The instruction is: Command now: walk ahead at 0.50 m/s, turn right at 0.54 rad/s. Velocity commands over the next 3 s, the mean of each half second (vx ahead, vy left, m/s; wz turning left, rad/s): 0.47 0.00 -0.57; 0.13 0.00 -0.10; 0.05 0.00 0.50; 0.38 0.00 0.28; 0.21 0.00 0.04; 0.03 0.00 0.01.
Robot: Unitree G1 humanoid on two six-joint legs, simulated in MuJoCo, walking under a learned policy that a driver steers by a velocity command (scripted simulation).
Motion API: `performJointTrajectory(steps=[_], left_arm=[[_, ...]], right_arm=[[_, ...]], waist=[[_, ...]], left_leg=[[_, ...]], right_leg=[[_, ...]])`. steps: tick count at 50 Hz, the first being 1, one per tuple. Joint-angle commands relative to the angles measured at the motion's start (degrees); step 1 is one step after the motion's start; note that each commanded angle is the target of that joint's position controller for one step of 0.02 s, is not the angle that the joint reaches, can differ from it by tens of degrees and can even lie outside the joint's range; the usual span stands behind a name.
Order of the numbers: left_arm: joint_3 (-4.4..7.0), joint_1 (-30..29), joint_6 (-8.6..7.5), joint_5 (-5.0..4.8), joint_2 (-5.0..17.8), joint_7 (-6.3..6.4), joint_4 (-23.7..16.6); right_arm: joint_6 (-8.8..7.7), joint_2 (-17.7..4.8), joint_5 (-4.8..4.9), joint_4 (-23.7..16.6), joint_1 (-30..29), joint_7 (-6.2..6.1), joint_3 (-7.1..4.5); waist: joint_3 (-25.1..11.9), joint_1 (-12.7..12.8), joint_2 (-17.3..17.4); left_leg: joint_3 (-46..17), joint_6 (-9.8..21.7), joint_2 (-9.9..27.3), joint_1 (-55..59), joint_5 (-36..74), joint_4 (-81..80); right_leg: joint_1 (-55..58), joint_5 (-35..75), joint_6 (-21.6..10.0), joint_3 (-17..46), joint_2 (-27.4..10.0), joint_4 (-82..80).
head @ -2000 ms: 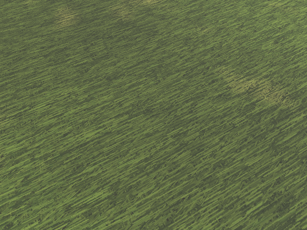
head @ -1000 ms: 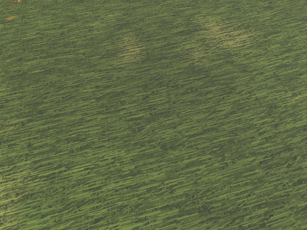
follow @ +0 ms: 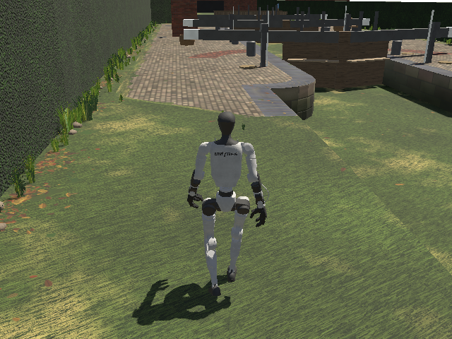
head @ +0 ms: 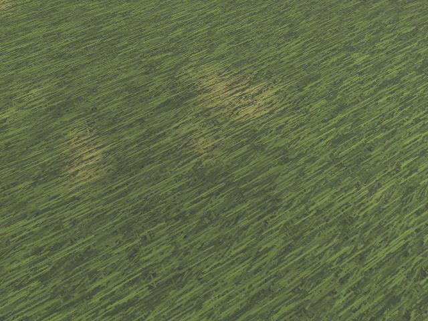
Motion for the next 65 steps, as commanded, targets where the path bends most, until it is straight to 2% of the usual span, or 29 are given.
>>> performJointTrajectory(steps=[1, 2, 4, 7, 19, 21, 23, 24, 25, 26, 27, 28, 29, 31, 37, 40, 43, 44, 45, 46, 47, 49, 51, 57, 61, 62, 63, 64, 65], left_arm=[[4.03, 15.58, 1.08, -1.31, 13.35, 1.62, 1.93], [3.25, 13.11, 0.78, -1.41, 9.92, 1.63, 1.98], [2.33, 9.78, -0.28, -1.76, 7.57, 1.97, 1.45], [2.52, 12.12, -1.78, -2.13, 9.44, 1.66, 1.86], [2.78, 23.77, -1.09, -1.02, 11.28, 2.30, 1.80], [2.99, 21.83, -0.86, -0.87, 12.03, 2.84, 1.18], [3.20, 18.59, -1.26, -1.32, 12.92, 2.61, 0.20], [2.96, 16.89, -1.87, -2.40, 11.91, 2.15, -0.85], [1.62, 18.58, -2.15, -3.37, 6.41, 2.39, -3.45], [2.19, 26.67, -1.19, -4.30, 8.12, 3.30, -4.30], [2.71, 26.37, 0.25, -2.01, 11.36, 3.72, -1.36], [2.81, 21.68, 0.84, -1.25, 11.03, 3.04, -1.71], [2.69, 19.94, 1.46, -1.00, 9.61, 2.46, -2.23], [2.27, 18.84, 3.16, 0.01, 7.59, 1.10, -2.63], [-0.20, 16.83, 4.11, -0.03, 3.59, 0.74, -2.78], [-1.06, 12.05, 4.25, -0.29, 4.36, 1.42, -3.18], [-0.98, 11.69, 3.29, -0.23, 6.30, 2.57, -3.42], [-0.69, 11.92, 2.62, 0.37, 8.39, 3.21, -3.95], [-0.46, 12.73, 2.05, 1.12, 11.51, 3.89, -4.85], [1.25, 8.91, 2.68, -0.49, 15.84, 4.10, -4.71], [0.70, 8.31, 2.51, -0.43, 12.47, 4.09, -5.63], [-0.52, 3.77, 2.44, -0.50, 8.12, 4.36, -6.34], [-0.61, 3.06, 2.15, -0.68, 7.22, 4.88, -6.51], [0.84, 6.40, 2.45, -0.30, 9.81, 4.13, -5.15], [2.02, 5.51, 3.21, -0.73, 11.96, 3.44, -4.76], [1.98, 7.44, 3.38, -0.53, 10.73, 3.19, -4.37], [0.63, 7.36, 3.75, -0.55, 5.64, 3.01, -7.92], [0.58, 0.75, 4.58, -0.16, 7.22, 3.92, -9.18], [0.75, 1.17, 4.90, -0.88, 7.54, 3.85, -8.83]], right_arm=[[-2.90, -7.87, 0.69, -10.11, -7.83, 1.20, -1.32], [-3.23, -7.84, 0.82, -9.59, -6.87, 1.01, -1.34], [-1.17, -6.76, -1.27, -9.41, -5.53, 0.96, -1.23], [1.40, -5.62, -1.95, -10.69, -6.45, 1.52, -1.10], [0.90, -6.92, -0.71, -20.52, -29.20, 2.46, 0.09], [0.16, -7.87, -0.56, -20.28, -25.87, 2.05, -0.01], [-0.96, -10.38, -0.58, -17.08, -14.53, 0.92, -0.92], [-2.06, -12.57, -1.29, -15.72, -6.45, 0.23, -1.54], [-2.15, -17.08, -2.34, -15.66, 0.66, -0.54, -2.21], [-0.80, -18.85, -1.03, -16.53, -1.92, 0.03, -3.02], [0.17, -12.93, -0.11, -18.11, -6.27, 0.26, -2.04], [0.31, -8.13, 0.14, -18.49, -9.39, 0.15, -0.59], [0.57, -6.51, -0.25, -18.42, -11.33, 0.00, 0.08], [0.41, -7.49, -0.19, -17.21, -10.80, -0.26, 0.01], [-0.50, -7.15, -0.38, -14.24, -12.13, 1.11, 0.65], [0.70, -9.74, -0.20, -12.48, -9.37, 1.83, -0.16], [2.94, -12.41, 0.53, -12.47, -8.73, 1.91, -1.39], [3.24, -10.57, 0.58, -12.98, -7.73, 1.93, -1.04], [3.27, -5.64, 0.59, -14.50, -6.76, 2.06, -0.02], [4.13, -5.57, 1.16, -14.83, -6.06, 1.35, -0.16], [5.02, -9.60, 0.40, -14.04, -6.60, 0.97, -1.52], [6.14, -9.44, 0.33, -12.42, -3.48, 0.86, -2.59], [6.67, -8.20, -0.27, -12.03, -2.30, 0.95, -2.67], [7.59, -6.58, 0.54, -15.69, -7.88, 2.39, -2.00], [6.67, -7.02, 0.58, -16.02, -5.03, 2.56, -2.08], [5.93, -9.81, -0.23, -16.10, -4.66, 2.13, -2.68], [5.32, -19.52, -0.49, -17.77, -4.56, 1.86, -4.84], [5.37, -19.94, -0.36, -16.48, 0.55, 1.73, -5.44], [5.57, -17.10, -0.15, -16.24, -0.84, 1.39, -4.72]], waist=[[-9.52, 6.48, -2.52], [-4.48, 3.49, 2.26], [-2.76, -0.32, 2.40], [-3.11, -1.15, 0.15], [-1.12, 6.78, -4.62], [-1.17, 4.48, -5.27], [-6.11, -0.58, -5.10], [-10.98, -4.62, -3.19], [-20.26, -5.21, 6.77], [-29.04, -0.42, 17.37], [-23.10, 1.10, 5.96], [-15.05, 0.75, 2.65], [-10.89, 1.71, 2.45], [-7.07, 2.10, 6.75], [-9.55, 4.62, 7.44], [-8.91, 1.98, 9.39], [-6.07, 2.95, 6.07], [-5.95, 2.72, 2.16], [-7.43, 1.73, -7.49], [-4.85, 1.17, -18.20], [-2.94, 2.06, -11.79], [-2.51, -1.47, -7.17], [-3.82, -2.04, -7.49], [-6.59, 1.74, -10.57], [-7.05, -0.86, -7.87], [-5.90, -0.78, -0.27], [-4.34, 0.61, 17.50], [-3.61, -4.31, 12.11], [-2.54, -2.23, 7.27]], left_leg=[[-12.86, 0.47, 0.09, -38.81, 3.58, 26.52], [-12.47, 0.33, 2.21, -35.15, 6.70, 19.80], [-12.70, -1.21, 3.81, -27.75, 7.31, 12.72], [-11.12, -3.17, 3.55, -26.44, 9.04, 6.54], [-10.83, -2.93, -0.99, -32.76, 22.50, -19.31], [-11.21, -1.48, -2.93, -25.41, 20.52, -24.40], [-10.29, 0.68, -5.69, -8.72, 22.60, -30.43], [-14.25, 2.63, 0.11, 5.32, 30.64, -32.35], [-27.57, 5.31, 17.97, 20.01, 53.26, -27.51], [-45.09, 13.72, 27.96, 24.76, 65.01, -28.73], [-39.85, 13.19, 24.32, 16.80, 58.57, -29.64], [-30.77, 11.72, 20.12, 9.45, 55.67, -31.50], [-25.03, 10.05, 16.95, 4.28, 52.56, -33.95], [-18.93, 10.23, 13.33, -3.25, 52.53, -37.28], [-12.63, 10.66, 9.62, -9.82, 50.93, -39.25], [-15.28, 10.37, 8.05, -9.87, 41.43, -38.37], [-19.97, 7.86, 7.31, -14.75, 23.99, -35.19], [-20.88, 5.15, 5.94, -18.02, 17.32, -33.09], [-16.41, 2.13, 0.56, -20.57, 4.98, -23.55], [-8.45, 1.24, -6.57, -20.81, -6.12, -14.52], [-11.40, 0.98, -4.97, -20.77, -7.27, -4.01], [-11.72, 0.36, -4.52, -20.26, -3.31, 3.94], [-10.59, -0.84, -3.75, -21.14, -1.06, 4.77], [-7.56, -1.28, -3.20, -15.31, -1.89, -11.11], [-5.46, 1.22, -4.95, -4.75, 9.45, -29.51], [-14.02, 2.40, -1.15, -0.66, 13.25, -37.42], [-38.55, 8.63, 16.70, 3.26, 32.87, -39.90], [-39.57, 15.08, 19.34, -0.36, 40.78, -39.70], [-35.07, 15.58, 16.15, -1.49, 38.16, -39.08]], right_leg=[[35.62, 0.97, -14.67, 38.67, -23.20, -20.37], [26.97, 7.78, -11.57, 33.19, -20.73, -21.71], [18.26, 16.08, -8.32, 25.25, -15.09, -22.63], [15.08, 21.56, -7.76, 21.80, -12.02, -23.26], [27.31, 27.12, -3.28, 26.99, -11.38, -18.09], [26.10, 35.62, -0.73, 26.86, -10.54, -13.39], [22.42, 45.68, 3.03, 25.62, -6.84, -2.04], [15.08, 37.11, 4.78, 24.48, -3.70, 9.37], [5.06, -1.53, 6.19, 17.67, 1.30, 26.77], [-3.35, -26.62, 6.82, 13.70, 6.30, 38.81], [-4.78, -21.03, 6.96, 14.60, 0.82, 41.80], [-5.64, -17.65, 7.89, 13.25, -0.43, 40.06], [-5.71, -15.75, 8.74, 12.45, -2.26, 37.81], [-3.20, -13.29, 9.96, 11.37, -2.78, 35.44], [6.65, -6.68, 9.53, 10.10, -2.82, 14.35], [10.98, -4.78, 10.11, 6.79, -2.37, 4.24], [17.16, -1.86, 8.63, 6.41, -2.32, -9.06], [20.25, -1.78, 7.46, 12.66, -8.06, -13.83], [22.73, 1.22, 5.36, 24.61, -20.91, -19.75], [12.69, 3.40, -1.68, 28.31, -26.21, -22.18], [10.46, 5.00, -4.05, 26.79, -25.24, -22.89], [9.53, 12.92, -2.64, 18.29, -20.64, -21.27], [13.17, 18.91, -2.07, 13.30, -18.77, -19.12], [17.88, 20.90, -2.05, 10.29, -20.78, -14.40], [13.40, 14.45, 2.78, 6.78, -20.01, -6.81], [7.44, 4.21, 6.94, 3.14, -16.91, 1.29], [-8.33, -20.00, 12.25, -2.21, -6.41, 14.24], [-10.10, -25.10, 11.78, 6.13, -4.69, 22.61], [-9.97, -21.15, 11.36, 8.69, -5.69, 26.45]])
Next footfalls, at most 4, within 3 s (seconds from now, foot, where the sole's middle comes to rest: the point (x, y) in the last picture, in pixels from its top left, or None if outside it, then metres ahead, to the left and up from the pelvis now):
0.48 left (202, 317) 0.46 0.07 -0.75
0.88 right None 0.37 -0.13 -0.75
1.24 left None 0.37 0.09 -0.75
1.78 right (256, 306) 0.49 -0.09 -0.75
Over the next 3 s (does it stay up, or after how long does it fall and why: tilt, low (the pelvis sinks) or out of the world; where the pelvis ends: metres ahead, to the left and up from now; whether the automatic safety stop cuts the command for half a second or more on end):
stays up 0.69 0.04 0.03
